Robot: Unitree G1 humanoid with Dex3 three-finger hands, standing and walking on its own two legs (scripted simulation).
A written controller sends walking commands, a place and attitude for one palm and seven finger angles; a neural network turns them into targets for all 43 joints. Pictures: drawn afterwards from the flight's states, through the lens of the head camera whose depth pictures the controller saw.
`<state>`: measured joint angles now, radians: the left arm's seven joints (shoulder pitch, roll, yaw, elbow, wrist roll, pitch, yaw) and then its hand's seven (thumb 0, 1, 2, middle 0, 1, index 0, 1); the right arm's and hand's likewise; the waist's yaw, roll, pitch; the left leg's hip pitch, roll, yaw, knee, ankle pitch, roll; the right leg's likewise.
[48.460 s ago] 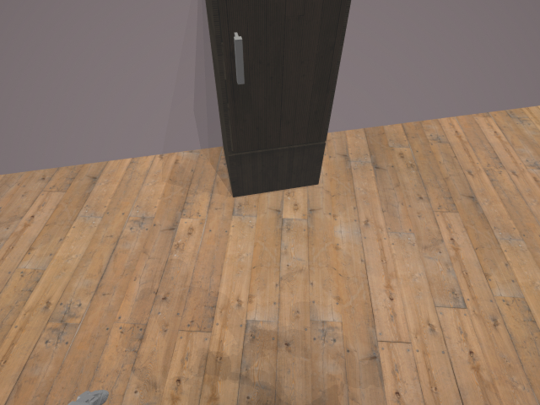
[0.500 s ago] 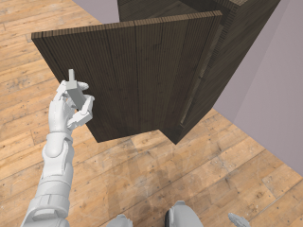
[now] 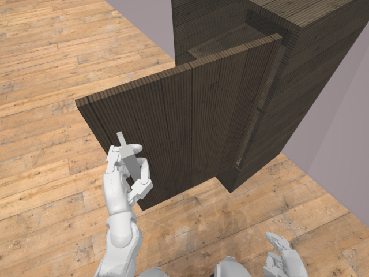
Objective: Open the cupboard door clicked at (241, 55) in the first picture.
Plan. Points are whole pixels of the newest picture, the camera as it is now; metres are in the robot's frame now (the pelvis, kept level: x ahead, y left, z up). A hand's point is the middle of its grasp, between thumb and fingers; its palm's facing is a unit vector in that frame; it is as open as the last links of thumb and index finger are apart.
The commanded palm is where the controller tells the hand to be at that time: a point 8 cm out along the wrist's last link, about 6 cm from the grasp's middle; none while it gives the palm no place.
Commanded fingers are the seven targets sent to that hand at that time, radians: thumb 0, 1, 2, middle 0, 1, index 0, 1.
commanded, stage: pull the door open along its arc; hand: left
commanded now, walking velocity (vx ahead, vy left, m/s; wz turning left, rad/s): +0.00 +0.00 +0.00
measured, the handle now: (131, 160) +0.35 +0.14 +0.03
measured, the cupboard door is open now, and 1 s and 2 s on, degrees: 79 86 88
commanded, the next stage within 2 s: open thumb and fingers to let go in 0.06 s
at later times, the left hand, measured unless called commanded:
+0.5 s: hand (158, 195) +0.27 +0.07 +0.04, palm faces +0.32 -0.95 +0.00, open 8.8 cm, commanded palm +0.23 +0.12 +0.03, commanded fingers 0.00 -0.36 0.36 -0.31 -1.22 -0.31 -1.22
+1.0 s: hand (157, 195) +0.27 +0.07 +0.04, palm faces +0.27 -0.96 +0.00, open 14.5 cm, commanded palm +0.23 +0.12 +0.03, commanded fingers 0.00 -0.50 0.30 -0.15 -0.30 -0.15 -0.30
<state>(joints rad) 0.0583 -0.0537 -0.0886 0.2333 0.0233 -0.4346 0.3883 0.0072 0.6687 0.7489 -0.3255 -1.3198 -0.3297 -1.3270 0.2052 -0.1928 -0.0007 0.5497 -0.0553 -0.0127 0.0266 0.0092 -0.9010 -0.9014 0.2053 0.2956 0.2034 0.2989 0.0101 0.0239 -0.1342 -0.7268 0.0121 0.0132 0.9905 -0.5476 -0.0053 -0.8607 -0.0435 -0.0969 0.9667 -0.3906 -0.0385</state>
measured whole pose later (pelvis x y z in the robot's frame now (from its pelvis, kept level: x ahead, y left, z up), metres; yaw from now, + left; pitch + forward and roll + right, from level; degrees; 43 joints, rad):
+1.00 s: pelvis -0.03 +0.00 -0.01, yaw +1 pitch +15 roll +1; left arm 0.05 -0.07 -0.20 0.22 0.07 -0.41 0.46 -0.01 -0.49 0.30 -0.38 -0.77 -0.36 -0.77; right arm 0.19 -0.20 0.01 0.57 -0.06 -0.07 0.00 0.01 -0.90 -0.90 0.20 0.30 0.20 0.30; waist 0.01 0.03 -0.13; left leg -0.77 -0.01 0.01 1.05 -0.54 0.00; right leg -0.90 -0.06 -0.10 1.02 -0.38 -0.04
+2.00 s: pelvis -0.01 +0.02 -0.03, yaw +0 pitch +17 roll -1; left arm 0.49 0.16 -0.08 -0.24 -0.13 -0.34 -0.17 -0.01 -0.49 0.30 -0.18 -0.31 -0.19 -0.32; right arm 0.24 -0.22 0.02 0.39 0.01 -0.10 -0.02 0.01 -0.90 -0.90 0.21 0.30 0.20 0.30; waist 0.02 0.03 -0.14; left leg -0.86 -0.01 0.01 1.20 -0.64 0.02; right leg -0.98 -0.07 -0.09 1.15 -0.46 -0.01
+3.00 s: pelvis +0.00 +0.03 +0.02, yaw +0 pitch +7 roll -2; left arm 0.61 0.31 0.13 -0.43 -0.11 -0.08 -0.03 -0.01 -0.36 0.36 -0.16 -0.30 -0.16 -0.30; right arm 0.28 -0.23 0.04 0.45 0.03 -0.16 -0.09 0.01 -0.90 -0.90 0.21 0.30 0.20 0.30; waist 0.03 0.05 -0.11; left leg -0.48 0.00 0.00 0.89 -0.53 0.03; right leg -0.58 -0.04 -0.10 0.83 -0.35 0.00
